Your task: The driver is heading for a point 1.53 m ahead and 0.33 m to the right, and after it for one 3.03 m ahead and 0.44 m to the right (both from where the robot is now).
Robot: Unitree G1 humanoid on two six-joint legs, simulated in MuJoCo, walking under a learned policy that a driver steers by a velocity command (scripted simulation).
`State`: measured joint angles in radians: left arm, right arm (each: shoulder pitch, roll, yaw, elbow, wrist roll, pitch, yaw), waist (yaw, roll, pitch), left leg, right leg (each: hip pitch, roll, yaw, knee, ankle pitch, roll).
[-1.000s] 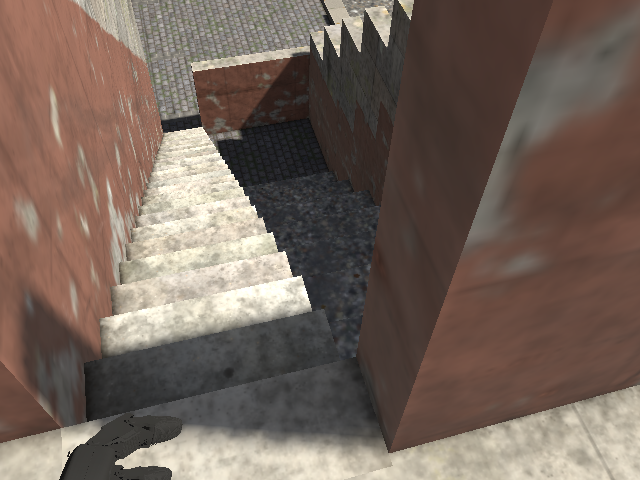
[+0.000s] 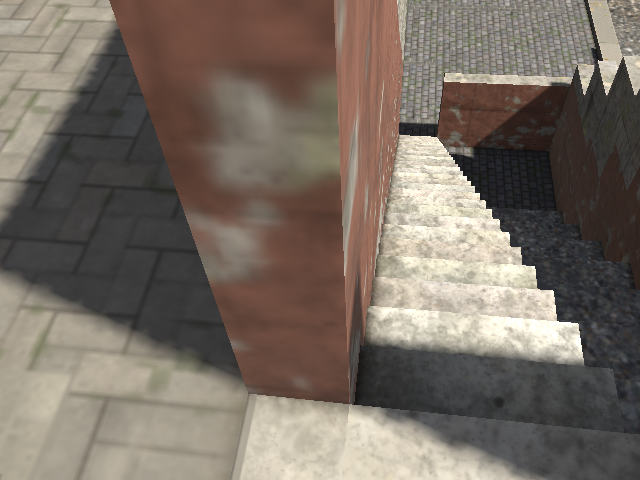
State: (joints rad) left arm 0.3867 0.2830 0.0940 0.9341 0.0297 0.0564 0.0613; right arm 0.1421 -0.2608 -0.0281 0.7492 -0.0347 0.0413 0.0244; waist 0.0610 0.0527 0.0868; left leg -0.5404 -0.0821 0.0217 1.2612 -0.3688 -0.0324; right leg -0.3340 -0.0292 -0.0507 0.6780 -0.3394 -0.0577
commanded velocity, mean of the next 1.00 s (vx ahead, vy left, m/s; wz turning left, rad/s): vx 0.05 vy -0.10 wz -0.49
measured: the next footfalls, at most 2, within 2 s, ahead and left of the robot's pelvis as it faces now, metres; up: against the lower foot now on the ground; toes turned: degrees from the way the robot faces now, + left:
left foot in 0.18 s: +0.15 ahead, +0.24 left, +0.00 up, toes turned -14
right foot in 0.76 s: -0.03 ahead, -0.09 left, +0.00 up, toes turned -38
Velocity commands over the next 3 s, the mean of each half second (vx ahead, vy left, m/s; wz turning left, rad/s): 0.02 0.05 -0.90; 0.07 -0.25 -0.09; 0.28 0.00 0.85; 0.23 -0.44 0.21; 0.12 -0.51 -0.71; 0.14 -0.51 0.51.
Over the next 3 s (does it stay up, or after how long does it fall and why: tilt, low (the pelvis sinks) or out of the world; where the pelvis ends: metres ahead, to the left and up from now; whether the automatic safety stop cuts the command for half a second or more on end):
stays up -0.02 -0.59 0.01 its command is cut before an obstacle from the start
